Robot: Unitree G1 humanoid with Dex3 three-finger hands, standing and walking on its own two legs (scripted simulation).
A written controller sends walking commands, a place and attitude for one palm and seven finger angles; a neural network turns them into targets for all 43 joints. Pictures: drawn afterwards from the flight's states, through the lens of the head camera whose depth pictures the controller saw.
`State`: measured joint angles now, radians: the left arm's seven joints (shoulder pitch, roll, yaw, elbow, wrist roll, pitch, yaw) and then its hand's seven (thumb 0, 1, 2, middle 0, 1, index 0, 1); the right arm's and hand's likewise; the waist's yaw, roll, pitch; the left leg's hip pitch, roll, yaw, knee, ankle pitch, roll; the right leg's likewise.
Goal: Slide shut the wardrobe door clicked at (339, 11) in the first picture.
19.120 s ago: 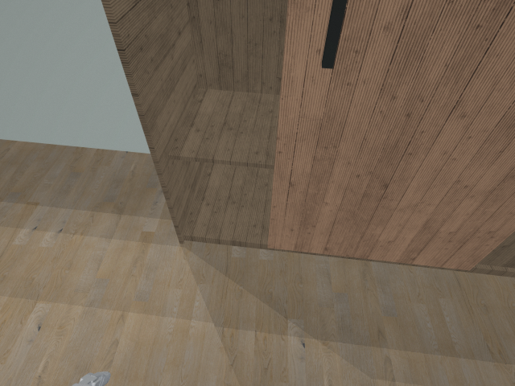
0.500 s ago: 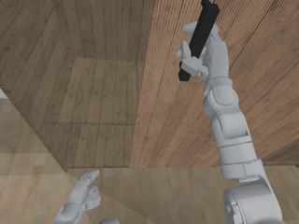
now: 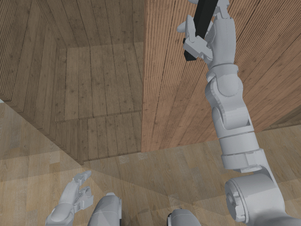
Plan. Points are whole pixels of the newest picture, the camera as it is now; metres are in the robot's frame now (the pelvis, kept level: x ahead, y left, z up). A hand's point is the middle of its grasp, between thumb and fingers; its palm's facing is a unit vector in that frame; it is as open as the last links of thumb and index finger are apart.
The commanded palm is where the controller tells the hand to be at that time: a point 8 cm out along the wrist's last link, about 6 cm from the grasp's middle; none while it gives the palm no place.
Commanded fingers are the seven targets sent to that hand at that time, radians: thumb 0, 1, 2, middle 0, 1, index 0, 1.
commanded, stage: step sideways, sliding the door along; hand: right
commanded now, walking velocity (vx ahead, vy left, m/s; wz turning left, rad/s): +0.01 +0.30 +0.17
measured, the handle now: (198, 15) +0.48 -0.11 +0.24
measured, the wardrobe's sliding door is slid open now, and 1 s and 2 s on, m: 0.37 0.17 0.05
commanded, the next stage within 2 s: none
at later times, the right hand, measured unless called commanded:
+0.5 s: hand (145, 43) +0.42 +0.00 +0.22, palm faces +0.12 +0.99 -0.10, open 6.5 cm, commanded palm +0.40 +0.03 +0.22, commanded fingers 0.00 -0.90 -0.90 0.45 1.40 0.45 1.40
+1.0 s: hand (84, 54) +0.40 +0.11 +0.21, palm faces -0.13 +0.99 -0.11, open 7.1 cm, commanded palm +0.39 +0.10 +0.22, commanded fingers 0.00 -0.90 -0.90 0.45 1.40 0.45 1.40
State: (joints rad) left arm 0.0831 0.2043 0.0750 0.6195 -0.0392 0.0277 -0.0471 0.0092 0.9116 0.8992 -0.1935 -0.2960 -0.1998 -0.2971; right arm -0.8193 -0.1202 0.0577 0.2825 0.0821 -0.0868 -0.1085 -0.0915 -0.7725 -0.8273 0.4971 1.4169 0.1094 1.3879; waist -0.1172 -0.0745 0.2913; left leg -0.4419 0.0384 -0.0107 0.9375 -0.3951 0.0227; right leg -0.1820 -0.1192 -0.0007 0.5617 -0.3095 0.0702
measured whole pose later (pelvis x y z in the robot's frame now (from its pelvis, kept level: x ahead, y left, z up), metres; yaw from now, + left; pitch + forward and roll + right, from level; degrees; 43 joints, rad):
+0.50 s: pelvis +0.03 +0.10 +0.00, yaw -2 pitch -3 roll +0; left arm 0.06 0.25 0.07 0.65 -0.06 -0.07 -0.02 0.01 0.91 0.90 -0.19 -0.30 -0.20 -0.30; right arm -0.63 -0.10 0.04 0.10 0.06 -0.04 -0.16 -0.08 -0.76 -0.81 0.46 1.40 0.12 1.33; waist -0.11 -0.09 0.22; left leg -0.25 0.02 0.06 0.59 -0.28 0.01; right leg -0.25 -0.15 -0.01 0.67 -0.27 0.05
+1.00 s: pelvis +0.01 +0.13 -0.01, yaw +2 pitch -2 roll -1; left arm 0.02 0.17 0.07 0.62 -0.03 0.02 -0.03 0.01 0.91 0.90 -0.20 -0.30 -0.20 -0.30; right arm -0.61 -0.08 0.13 0.05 0.05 -0.05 -0.13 -0.04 -0.73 -0.76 0.40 1.40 0.07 1.22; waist -0.05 -0.04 0.19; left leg -0.36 -0.02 0.02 0.73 -0.35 0.03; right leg -0.22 -0.15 -0.07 0.54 -0.27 0.11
